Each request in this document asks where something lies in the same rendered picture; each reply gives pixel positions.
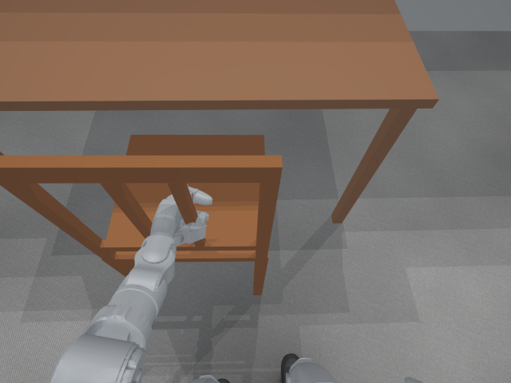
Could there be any left robot forearm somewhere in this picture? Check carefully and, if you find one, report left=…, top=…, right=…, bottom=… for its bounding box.
left=50, top=234, right=176, bottom=383

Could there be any chair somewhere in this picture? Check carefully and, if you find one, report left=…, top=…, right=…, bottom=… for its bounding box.
left=0, top=135, right=283, bottom=295

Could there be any robot right foot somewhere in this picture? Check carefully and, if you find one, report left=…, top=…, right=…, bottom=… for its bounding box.
left=281, top=353, right=299, bottom=383

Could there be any right robot shin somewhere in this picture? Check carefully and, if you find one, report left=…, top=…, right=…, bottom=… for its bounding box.
left=291, top=358, right=312, bottom=369

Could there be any left robot hand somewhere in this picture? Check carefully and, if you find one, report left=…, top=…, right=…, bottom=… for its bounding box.
left=150, top=186, right=212, bottom=246

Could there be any table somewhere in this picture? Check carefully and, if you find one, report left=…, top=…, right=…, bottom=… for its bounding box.
left=0, top=0, right=439, bottom=223

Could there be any robot left upper arm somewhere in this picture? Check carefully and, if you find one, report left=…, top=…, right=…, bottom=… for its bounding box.
left=54, top=334, right=145, bottom=383

